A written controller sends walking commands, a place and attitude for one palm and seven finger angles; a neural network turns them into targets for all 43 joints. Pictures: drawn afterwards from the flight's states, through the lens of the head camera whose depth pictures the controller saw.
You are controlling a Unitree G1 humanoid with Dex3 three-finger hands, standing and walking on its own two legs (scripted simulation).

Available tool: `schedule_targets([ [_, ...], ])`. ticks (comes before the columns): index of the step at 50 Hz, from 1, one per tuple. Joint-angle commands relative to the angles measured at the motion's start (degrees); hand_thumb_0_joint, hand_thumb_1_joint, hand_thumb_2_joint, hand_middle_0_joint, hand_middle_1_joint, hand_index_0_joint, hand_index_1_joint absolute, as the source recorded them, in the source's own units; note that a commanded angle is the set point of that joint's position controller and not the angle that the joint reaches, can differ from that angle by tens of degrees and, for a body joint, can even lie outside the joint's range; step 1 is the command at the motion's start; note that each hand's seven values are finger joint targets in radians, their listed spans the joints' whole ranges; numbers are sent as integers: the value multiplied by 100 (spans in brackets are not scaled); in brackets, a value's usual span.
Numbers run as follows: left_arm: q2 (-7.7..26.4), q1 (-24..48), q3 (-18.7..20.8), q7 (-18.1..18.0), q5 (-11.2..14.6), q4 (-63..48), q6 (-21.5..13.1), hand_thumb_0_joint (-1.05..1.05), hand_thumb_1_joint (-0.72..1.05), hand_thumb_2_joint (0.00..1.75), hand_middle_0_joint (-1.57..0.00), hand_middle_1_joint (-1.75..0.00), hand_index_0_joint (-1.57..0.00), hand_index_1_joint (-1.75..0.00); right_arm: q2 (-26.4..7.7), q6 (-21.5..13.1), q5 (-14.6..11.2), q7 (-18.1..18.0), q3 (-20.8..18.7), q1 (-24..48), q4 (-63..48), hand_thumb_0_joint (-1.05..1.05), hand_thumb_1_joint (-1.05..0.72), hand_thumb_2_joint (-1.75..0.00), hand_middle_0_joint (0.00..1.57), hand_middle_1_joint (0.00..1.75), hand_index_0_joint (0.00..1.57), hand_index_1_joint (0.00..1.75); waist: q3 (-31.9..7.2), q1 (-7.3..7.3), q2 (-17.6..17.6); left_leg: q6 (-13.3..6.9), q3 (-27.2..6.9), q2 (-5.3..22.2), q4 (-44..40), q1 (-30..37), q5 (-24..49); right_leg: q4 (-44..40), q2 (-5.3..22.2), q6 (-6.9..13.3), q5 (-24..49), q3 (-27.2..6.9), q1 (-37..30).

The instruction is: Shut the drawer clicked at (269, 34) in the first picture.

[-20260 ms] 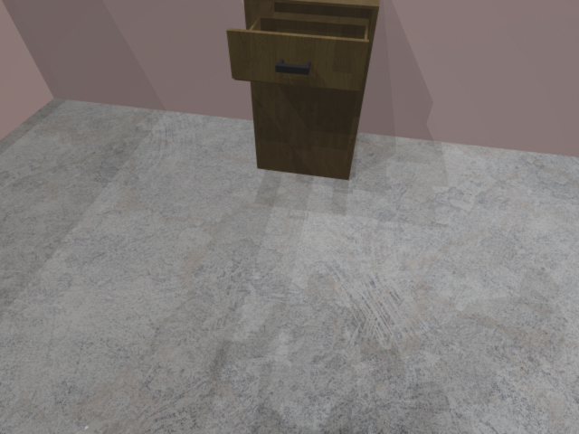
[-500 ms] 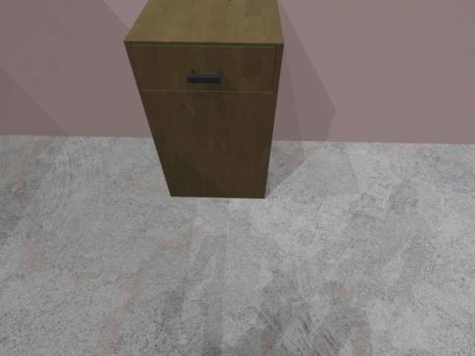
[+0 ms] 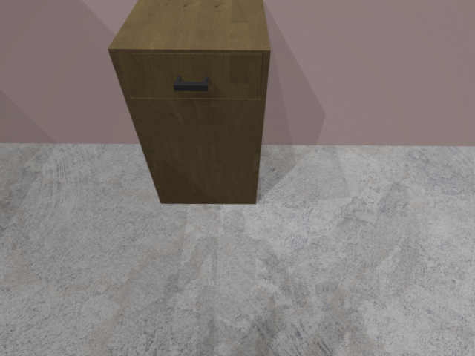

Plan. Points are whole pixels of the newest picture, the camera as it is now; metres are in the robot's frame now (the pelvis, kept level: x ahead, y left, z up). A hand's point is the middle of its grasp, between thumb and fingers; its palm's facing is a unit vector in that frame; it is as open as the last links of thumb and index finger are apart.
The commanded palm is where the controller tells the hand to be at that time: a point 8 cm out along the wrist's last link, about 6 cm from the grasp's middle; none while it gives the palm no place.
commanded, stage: look to check the result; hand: left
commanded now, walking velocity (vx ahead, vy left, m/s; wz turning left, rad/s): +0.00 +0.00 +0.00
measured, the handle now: (191, 82) +0.90 +0.19 -0.04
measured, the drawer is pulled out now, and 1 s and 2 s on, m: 0.00 0.00 0.00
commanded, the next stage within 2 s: stand and wait in 0.46 s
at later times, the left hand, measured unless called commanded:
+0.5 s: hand out of the picture +0.08 +0.23 -0.16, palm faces -0.02 -0.95 -0.32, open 7.3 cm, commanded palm none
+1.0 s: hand out of the picture +0.09 +0.24 -0.16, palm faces -0.03 -0.95 -0.32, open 7.3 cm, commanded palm none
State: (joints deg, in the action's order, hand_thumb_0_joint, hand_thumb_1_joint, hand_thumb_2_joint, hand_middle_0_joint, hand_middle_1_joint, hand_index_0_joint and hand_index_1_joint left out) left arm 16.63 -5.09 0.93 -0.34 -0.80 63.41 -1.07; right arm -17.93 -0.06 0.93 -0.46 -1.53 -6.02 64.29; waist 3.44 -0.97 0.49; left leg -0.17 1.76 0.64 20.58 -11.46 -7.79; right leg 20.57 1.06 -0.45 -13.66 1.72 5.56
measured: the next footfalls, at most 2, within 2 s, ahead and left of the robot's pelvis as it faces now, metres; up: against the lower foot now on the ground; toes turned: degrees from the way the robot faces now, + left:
none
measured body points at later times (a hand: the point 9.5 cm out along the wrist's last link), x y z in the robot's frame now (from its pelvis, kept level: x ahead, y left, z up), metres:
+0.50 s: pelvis +0.02 +0.00 +0.00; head +0.04 -0.01 +0.45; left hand +0.08 +0.28 -0.14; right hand +0.09 -0.29 -0.14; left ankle +0.04 +0.12 -0.75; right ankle -0.03 -0.12 -0.75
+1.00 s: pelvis +0.02 +0.00 +0.00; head +0.03 +0.00 +0.45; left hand +0.09 +0.29 -0.14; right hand +0.08 -0.29 -0.14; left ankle +0.04 +0.12 -0.75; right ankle -0.03 -0.12 -0.75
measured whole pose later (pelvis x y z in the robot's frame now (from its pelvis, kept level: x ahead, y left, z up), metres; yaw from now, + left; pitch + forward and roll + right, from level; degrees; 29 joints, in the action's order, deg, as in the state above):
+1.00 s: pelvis +0.02 +0.00 +0.00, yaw -1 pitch -2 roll +0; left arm 17.8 -6.8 0.8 -0.4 -0.7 64.8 -1.0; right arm -18.0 -0.1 0.7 -0.5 -1.0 -6.4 64.8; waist 3.1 -0.6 0.0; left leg -0.2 2.4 0.5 18.4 -8.6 -8.3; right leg 17.4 1.2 -0.6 -13.4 1.1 2.5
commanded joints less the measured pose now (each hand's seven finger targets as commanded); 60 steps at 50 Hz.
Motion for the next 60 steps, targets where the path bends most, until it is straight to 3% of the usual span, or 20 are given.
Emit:
schedule_targets([
  [1,1178,32,213,-56,17,-260,-64,0,90,90,-20,-30,-20,-30,-986,-110,1,-56,-158,170,-276,0,-90,-90,20,30,20,30,-489,52,30,-121,-613,637,-206,604,900,-479,621,242,896,-489,251],
  [27,1248,-77,216,-74,16,-195,-85,0,90,90,-20,-30,-20,-30,-1079,-122,-22,-80,-161,186,-288,0,-90,-90,20,30,20,30,-590,46,-78,-126,-568,684,-215,880,1220,-557,636,217,1302,-478,88],
  [36,1241,-21,211,-65,19,-195,-78,0,90,90,-20,-30,-20,-30,-1071,-123,-14,-71,-151,186,-262,0,-90,-90,20,30,20,30,-399,47,-61,-114,-577,677,-321,775,1021,-638,630,208,1040,-468,128],
  [38,1233,-66,213,-65,18,-199,-86,0,90,90,-20,-30,-20,-30,-1062,-131,-11,-71,-156,162,-266,0,-90,-90,20,30,20,30,-521,51,-41,-116,-567,680,-290,843,1072,-629,645,214,1105,-482,81],
  [60,1277,-70,198,-53,22,-162,-78,0,90,90,-20,-30,-20,-30,-1112,-148,-22,-72,-153,151,-235,0,-90,-90,20,30,20,30,-448,49,6,-127,-597,692,-388,850,937,-670,642,208,870,-511,146],
])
